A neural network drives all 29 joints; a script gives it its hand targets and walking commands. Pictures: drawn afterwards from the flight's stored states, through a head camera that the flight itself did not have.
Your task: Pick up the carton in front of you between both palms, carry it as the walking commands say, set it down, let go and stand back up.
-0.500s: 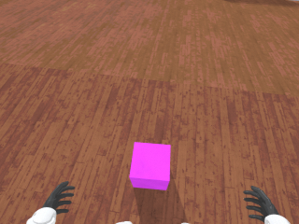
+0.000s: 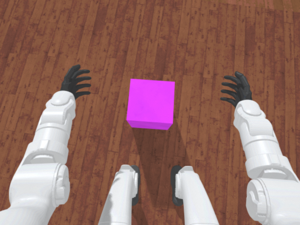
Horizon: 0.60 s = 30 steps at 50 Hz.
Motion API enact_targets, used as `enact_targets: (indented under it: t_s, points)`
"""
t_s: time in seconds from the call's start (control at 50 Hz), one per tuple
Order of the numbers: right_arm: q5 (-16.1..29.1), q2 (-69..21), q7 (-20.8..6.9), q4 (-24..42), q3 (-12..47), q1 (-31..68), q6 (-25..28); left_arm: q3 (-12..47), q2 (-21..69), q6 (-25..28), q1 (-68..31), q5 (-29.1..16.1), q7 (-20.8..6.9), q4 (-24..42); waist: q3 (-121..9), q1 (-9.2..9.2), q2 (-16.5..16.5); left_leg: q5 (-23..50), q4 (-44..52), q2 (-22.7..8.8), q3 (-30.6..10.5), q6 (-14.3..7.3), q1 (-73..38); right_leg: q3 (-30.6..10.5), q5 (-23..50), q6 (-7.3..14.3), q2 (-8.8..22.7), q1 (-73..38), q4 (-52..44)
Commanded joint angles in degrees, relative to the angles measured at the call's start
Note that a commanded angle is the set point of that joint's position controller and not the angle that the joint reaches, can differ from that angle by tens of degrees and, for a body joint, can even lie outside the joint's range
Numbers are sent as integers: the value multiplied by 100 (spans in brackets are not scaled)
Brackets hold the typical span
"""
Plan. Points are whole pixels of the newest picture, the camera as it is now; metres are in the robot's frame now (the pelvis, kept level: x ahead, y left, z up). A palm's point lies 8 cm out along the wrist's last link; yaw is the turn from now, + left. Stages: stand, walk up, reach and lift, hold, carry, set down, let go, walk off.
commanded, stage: reach and lift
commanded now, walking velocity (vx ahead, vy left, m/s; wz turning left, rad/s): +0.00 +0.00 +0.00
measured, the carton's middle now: (150, 107) +0.52 +0.02 -0.55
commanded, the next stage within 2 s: none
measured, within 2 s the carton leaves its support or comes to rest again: neither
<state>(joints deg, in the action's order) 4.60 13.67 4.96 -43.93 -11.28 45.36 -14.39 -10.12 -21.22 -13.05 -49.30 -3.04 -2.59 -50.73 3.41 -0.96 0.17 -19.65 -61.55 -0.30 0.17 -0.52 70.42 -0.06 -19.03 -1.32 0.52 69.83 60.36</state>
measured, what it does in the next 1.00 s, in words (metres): lowers itself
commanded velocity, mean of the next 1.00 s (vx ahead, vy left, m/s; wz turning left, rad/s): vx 0.00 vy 0.00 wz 0.00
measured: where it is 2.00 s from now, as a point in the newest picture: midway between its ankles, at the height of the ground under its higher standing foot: (155, 192)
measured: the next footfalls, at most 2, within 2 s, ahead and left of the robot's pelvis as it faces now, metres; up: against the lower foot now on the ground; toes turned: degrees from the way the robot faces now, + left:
none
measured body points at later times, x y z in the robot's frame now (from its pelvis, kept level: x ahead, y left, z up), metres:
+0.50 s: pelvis +0.01 +0.00 -0.05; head +0.35 +0.02 +0.25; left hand +0.56 +0.21 -0.18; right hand +0.54 -0.18 -0.19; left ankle +0.07 +0.11 -0.64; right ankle +0.08 -0.13 -0.64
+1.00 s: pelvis -0.04 -0.01 -0.26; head +0.33 +0.01 -0.01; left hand +0.54 +0.21 -0.42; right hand +0.52 -0.17 -0.42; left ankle +0.07 +0.11 -0.64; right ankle +0.08 -0.14 -0.64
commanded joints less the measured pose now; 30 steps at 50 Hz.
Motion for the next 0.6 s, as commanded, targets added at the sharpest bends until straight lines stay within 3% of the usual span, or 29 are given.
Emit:
enact_targets:
  t_s: [0.0,0.12,0.2,0.3,0.4,0.46,0.58]
  points:
    - [-15,697,107,310,-270,2107,-2,-202,-958,28,-2314,22,6,189,-4744,-9,-208,624,601,233,-5,195,-2055,202,405,-147,-319,-1645,-442]
    - [-227,602,172,-188,-667,3646,-21,-350,-1013,17,-3954,176,-23,-505,-5133,-52,-301,66,462,290,21,199,-1586,327,-101,-134,-362,-1036,-246]
    - [-515,542,196,-274,-1004,4069,76,-536,-978,107,-4527,436,-33,-664,-5759,-104,-371,433,387,346,35,205,-1650,363,253,-141,-418,-972,-185]
    - [-810,361,106,-26,-1267,3737,385,-828,-693,333,-4345,784,-14,-396,-6525,-107,-520,2099,196,404,-59,184,-2317,354,1393,-108,-532,-850,-129]
    - [-1025,8,-21,-24,-1469,3286,824,-1134,-209,684,-3762,1003,24,-292,-6206,-48,-511,3390,-395,349,-218,159,-1743,287,2225,-133,-561,277,357]
    - [-1097,-120,-37,-161,-1515,2966,985,-1238,-28,822,-3337,1067,72,-391,-5960,2,-392,3608,-930,315,-273,143,-1029,250,2286,-185,-563,1080,879]
    - [-807,-53,66,-202,-1127,2920,1101,-1117,-228,984,-3208,823,236,-364,-6088,145,-176,3108,-2089,350,-163,191,242,247,1980,-295,-552,1940,2074]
